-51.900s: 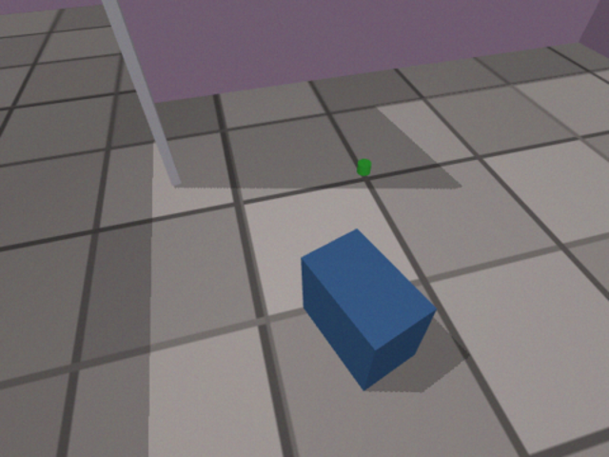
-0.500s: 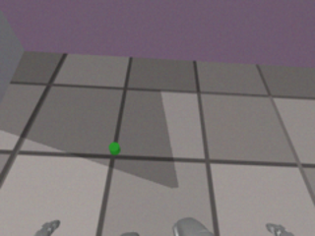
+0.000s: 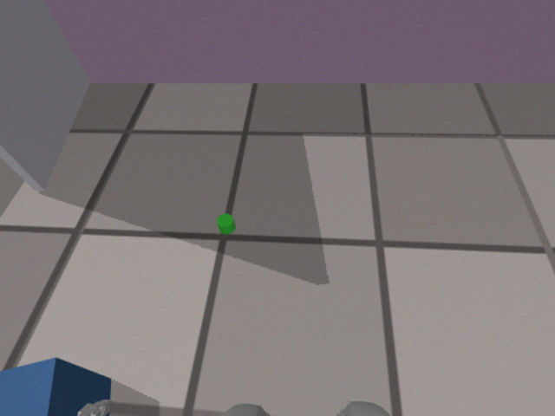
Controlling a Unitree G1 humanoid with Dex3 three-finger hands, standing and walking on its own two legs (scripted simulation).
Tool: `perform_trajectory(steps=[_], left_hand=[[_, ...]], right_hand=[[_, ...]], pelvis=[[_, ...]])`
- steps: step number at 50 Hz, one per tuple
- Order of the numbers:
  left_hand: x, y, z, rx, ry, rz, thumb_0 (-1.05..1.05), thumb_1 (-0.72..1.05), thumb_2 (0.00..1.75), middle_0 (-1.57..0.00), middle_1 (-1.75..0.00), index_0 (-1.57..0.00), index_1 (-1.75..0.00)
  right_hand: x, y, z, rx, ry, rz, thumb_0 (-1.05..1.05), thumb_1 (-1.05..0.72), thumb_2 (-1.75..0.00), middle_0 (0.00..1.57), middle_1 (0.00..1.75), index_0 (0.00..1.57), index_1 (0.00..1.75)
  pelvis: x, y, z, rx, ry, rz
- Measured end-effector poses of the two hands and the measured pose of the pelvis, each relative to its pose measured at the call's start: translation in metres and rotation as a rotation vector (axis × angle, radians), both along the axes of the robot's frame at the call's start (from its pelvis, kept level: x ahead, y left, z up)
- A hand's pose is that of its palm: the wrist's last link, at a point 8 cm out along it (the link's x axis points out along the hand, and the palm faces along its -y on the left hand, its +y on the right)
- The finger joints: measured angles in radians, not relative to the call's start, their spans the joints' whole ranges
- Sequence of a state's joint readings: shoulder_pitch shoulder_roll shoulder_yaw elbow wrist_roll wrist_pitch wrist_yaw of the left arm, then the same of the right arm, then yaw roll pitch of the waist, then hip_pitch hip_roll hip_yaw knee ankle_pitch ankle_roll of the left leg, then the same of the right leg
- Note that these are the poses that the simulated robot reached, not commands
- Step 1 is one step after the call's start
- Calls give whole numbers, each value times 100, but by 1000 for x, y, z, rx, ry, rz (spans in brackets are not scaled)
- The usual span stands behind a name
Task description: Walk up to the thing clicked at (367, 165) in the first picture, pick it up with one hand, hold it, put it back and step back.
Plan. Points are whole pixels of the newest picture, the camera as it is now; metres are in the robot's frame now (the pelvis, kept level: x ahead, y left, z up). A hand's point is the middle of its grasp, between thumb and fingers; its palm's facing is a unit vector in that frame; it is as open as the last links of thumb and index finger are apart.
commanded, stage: step back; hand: left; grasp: from above
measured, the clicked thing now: (226, 224) +0.90 +0.28 -0.73
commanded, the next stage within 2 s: stand in 1.52 s
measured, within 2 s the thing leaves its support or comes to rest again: neither
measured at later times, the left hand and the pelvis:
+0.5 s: hand out of the picture -0.10 +0.25 -0.14, palm faces -0.01 -0.91 -0.42, open 7.4 cm; pelvis -0.16 -0.02 +0.00, yaw -2 degrees
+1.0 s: hand out of the picture -0.11 +0.26 -0.14, palm faces +0.04 -0.92 -0.39, open 7.4 cm; pelvis -0.17 -0.01 +0.00, yaw +2 degrees
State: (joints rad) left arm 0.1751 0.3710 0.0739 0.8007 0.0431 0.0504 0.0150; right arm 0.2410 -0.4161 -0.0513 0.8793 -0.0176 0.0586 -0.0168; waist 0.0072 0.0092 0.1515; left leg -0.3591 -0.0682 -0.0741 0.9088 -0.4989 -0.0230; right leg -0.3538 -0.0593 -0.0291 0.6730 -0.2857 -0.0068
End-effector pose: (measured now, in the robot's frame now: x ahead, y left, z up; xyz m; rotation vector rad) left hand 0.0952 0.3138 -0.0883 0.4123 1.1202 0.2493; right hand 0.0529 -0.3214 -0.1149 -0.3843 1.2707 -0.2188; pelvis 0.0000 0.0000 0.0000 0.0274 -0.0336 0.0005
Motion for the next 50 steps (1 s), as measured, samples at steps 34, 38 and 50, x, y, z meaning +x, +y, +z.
perform_trajectory(steps=[34,38,50], left_hand=[[-245,7,-9,-22,61,100,1,90,90,-20,-30,-21,-30],[-251,12,-12,-39,112,100,1,90,90,-20,-30,-21,-30],[-211,-13,-10,-60,12,64,1,90,90,-20,-30,-21,-30]], right_hand=[[-179,-3,0,21,13,39,1,-90,-90,20,30,21,30],[-189,11,7,38,-16,18,1,-90,-90,20,30,21,30],[-161,2,3,47,-48,10,1,-90,-90,20,30,21,30]], pelvis=[[-182,-6,0,1,-17,42],[-183,-1,5,-4,-13,33],[-167,-15,4,-37,-22,27]])
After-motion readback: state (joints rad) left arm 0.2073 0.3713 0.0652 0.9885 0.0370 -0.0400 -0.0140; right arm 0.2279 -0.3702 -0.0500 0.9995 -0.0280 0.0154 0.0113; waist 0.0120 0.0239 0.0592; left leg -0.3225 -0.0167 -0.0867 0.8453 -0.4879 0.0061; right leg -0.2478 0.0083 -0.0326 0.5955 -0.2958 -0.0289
